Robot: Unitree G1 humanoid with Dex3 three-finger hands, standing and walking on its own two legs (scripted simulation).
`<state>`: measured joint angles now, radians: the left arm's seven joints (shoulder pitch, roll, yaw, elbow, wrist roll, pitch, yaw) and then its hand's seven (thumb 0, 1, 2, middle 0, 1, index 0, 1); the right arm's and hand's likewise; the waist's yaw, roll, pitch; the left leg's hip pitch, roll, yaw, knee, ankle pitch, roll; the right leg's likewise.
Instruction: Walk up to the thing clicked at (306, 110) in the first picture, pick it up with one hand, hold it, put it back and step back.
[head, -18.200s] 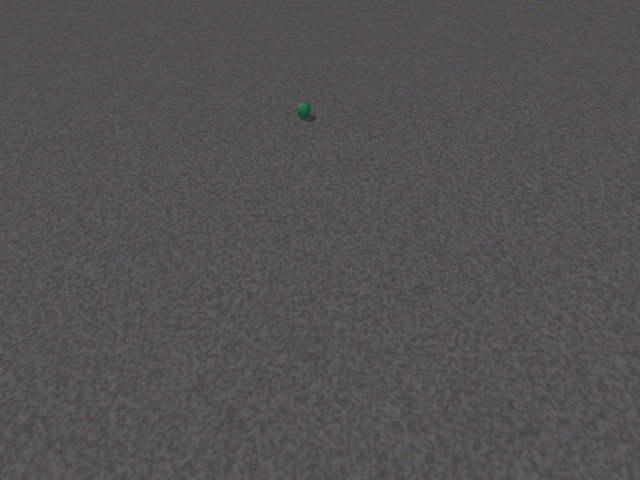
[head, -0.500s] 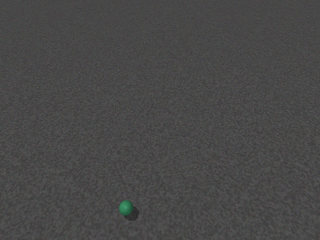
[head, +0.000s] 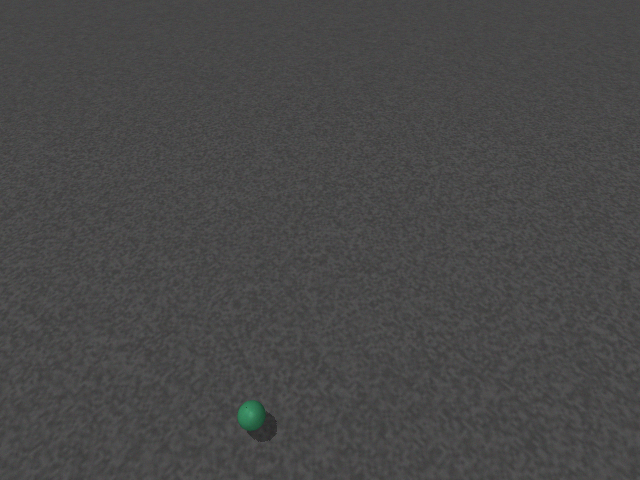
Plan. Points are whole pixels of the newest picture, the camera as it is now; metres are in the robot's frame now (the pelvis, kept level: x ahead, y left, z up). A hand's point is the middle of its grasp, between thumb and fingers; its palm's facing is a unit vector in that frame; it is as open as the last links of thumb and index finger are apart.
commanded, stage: stand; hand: left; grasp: from above
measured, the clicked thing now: (251, 415) +0.46 +0.22 -0.74
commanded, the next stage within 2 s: rise first in 0.62 s
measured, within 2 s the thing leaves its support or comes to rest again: neither
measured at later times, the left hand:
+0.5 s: hand out of the picture +0.07 +0.26 -0.16, palm faces -0.02 -0.94 -0.35, open 7.4 cm
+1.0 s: hand out of the picture +0.16 +0.25 -0.17, palm faces -0.03 -0.93 -0.36, open 9.8 cm
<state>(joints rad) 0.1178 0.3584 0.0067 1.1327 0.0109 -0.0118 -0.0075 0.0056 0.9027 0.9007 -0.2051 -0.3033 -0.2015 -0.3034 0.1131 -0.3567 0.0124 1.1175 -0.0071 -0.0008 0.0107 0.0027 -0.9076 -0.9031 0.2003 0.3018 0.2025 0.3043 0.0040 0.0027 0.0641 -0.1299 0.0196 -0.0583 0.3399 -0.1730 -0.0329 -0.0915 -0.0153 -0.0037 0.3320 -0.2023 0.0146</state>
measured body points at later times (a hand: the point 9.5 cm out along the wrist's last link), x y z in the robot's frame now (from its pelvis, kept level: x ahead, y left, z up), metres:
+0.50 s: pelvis +0.01 +0.00 +0.00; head +0.02 +0.00 +0.45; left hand +0.07 +0.30 -0.13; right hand +0.08 -0.30 -0.13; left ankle +0.01 +0.14 -0.75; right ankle -0.01 -0.13 -0.75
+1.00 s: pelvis -0.01 +0.00 -0.02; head +0.05 +0.00 +0.42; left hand +0.16 +0.30 -0.14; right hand +0.09 -0.27 -0.14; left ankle +0.01 +0.14 -0.75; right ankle -0.01 -0.13 -0.75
